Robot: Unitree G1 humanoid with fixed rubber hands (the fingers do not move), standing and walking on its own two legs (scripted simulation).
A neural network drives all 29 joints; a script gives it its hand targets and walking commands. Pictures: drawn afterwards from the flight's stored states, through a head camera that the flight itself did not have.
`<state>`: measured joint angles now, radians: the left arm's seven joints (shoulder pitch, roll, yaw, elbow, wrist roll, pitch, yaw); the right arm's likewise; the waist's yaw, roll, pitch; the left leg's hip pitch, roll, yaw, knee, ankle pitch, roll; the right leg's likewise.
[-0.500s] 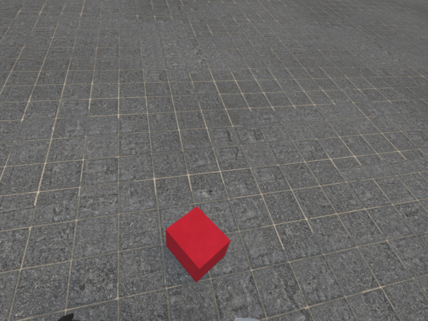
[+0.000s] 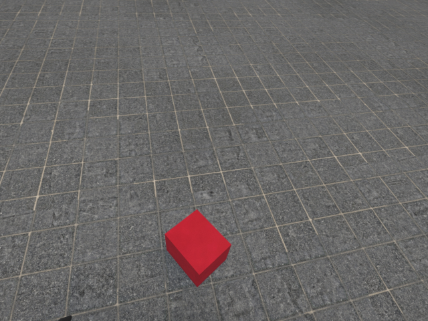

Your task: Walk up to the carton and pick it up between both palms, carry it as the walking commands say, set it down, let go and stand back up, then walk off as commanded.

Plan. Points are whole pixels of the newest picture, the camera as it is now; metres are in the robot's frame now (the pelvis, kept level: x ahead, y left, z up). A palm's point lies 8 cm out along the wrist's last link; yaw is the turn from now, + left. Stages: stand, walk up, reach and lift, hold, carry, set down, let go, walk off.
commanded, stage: walk up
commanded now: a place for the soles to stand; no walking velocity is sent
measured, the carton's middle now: (197, 247) +0.52 +0.00 -0.67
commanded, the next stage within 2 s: none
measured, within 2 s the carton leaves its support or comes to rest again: neither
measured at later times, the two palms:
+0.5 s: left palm out of the picture +0.10 +0.29 -0.11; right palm out of the picture +0.09 -0.31 -0.07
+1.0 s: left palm out of the picture +0.12 +0.15 -0.11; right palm out of the picture +0.13 -0.51 -0.08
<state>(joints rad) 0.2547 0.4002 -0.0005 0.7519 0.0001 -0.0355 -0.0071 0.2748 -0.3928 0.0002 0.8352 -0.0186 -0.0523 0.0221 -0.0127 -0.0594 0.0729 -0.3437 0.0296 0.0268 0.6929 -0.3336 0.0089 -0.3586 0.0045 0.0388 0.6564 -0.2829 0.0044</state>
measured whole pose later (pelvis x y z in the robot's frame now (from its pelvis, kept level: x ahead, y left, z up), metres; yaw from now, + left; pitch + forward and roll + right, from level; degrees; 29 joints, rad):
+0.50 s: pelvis +0.00 +0.00 +0.00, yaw +0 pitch -2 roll -1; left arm 0.25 0.41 0.00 0.76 0.00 -0.02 -0.03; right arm 0.22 -0.39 0.00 0.84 -0.02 -0.05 0.01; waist -0.01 -0.06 0.07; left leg -0.32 0.03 0.03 0.68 -0.34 0.01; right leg -0.35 0.01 0.04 0.70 -0.35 0.00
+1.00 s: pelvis +0.04 -0.17 -0.01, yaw +10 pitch -3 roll +2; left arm 0.15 0.42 0.02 0.75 0.00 0.06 -0.10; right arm 0.39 -0.50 0.00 0.84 -0.02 -0.07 -0.11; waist 0.01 -0.08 0.09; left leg -0.54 0.03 -0.04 1.18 -0.44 0.01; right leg -0.43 -0.06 -0.11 0.78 -0.32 -0.05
